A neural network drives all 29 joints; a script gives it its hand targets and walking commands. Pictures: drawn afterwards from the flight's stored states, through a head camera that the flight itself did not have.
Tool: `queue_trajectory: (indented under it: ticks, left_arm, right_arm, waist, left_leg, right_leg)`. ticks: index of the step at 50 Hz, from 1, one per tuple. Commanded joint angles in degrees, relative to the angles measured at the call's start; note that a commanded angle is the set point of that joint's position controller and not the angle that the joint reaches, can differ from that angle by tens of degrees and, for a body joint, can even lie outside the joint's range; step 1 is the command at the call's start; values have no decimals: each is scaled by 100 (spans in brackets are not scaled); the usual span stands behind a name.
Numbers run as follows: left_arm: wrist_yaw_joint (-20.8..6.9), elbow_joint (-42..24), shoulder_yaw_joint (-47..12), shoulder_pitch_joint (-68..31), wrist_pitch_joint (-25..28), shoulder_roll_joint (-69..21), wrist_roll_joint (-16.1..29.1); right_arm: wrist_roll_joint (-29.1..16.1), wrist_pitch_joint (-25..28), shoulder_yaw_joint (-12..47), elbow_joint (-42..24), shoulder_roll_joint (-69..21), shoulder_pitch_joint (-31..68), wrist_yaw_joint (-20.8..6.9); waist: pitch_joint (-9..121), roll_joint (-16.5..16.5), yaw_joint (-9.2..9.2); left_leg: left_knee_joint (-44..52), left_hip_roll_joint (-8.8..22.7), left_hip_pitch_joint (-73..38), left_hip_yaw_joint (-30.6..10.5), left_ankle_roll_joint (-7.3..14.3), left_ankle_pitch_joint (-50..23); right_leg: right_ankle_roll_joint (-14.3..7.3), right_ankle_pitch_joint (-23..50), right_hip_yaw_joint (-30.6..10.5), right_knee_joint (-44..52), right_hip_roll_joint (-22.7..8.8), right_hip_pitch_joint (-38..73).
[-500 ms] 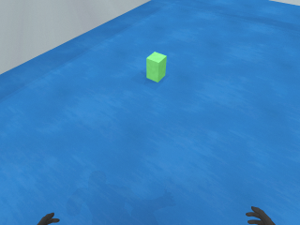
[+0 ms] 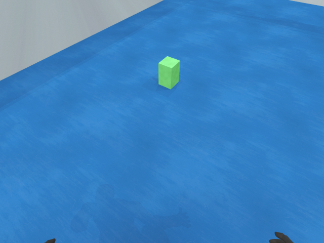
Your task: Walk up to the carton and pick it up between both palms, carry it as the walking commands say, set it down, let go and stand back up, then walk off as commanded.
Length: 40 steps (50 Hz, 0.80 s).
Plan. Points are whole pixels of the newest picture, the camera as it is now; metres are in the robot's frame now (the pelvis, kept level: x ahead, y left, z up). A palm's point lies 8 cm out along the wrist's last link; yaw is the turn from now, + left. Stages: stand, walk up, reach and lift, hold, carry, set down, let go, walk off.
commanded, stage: stand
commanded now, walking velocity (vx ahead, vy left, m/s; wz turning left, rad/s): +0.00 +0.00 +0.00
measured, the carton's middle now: (169, 72) +1.70 -0.10 -0.66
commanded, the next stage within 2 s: walk up in 0.70 s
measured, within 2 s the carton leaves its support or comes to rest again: neither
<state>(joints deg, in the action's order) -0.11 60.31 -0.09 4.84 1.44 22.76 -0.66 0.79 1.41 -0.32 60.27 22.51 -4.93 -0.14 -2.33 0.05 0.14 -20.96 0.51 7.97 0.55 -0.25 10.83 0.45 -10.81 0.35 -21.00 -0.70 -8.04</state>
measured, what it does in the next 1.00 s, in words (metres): stands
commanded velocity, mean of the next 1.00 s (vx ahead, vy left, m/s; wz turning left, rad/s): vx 0.07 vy -0.01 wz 0.00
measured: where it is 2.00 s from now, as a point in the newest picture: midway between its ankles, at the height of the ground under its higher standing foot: (164, 211)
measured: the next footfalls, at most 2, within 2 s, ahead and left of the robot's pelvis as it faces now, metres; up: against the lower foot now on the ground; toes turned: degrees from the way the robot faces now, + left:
left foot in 1.48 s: +0.36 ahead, +0.15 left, +0.00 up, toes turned +8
right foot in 1.98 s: +0.60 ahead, -0.16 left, +0.00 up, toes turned -7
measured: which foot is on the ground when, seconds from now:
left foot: down 0.00-1.00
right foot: down 0.00-1.00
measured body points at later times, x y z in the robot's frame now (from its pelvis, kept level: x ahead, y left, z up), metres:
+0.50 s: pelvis +0.01 +0.00 +0.00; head +0.01 +0.00 +0.45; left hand +0.12 +0.32 -0.11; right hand +0.12 -0.32 -0.11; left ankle +0.01 +0.12 -0.75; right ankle +0.01 -0.12 -0.75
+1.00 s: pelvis +0.02 -0.01 +0.00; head +0.03 -0.01 +0.45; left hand +0.14 +0.29 -0.11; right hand +0.08 -0.32 -0.12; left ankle +0.01 +0.12 -0.75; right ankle +0.01 -0.14 -0.72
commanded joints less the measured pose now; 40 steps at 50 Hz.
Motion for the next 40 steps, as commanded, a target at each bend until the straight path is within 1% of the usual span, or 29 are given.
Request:
queue_trajectory:
  ticks: [1, 40]
  left_arm:
    - [25, -235, 175, -235, 50, 992, 3]
    - [44, -198, 191, -203, 18, 1011, 6]
  right_arm:
    - [-3, 52, -173, -237, 990, 230, 26]
    - [-5, 20, -191, -183, 1018, 206, 42]
  waist:
    - [314, -11, 1]
    - [361, -11, -2]
  left_leg:
    - [383, 655, -16, -556, 200, -450]
    - [449, 688, -174, -525, 178, -805]
  right_leg:
    - [-207, 419, -548, 383, -643, 9]
    - [-188, 774, -520, 450, -676, 167]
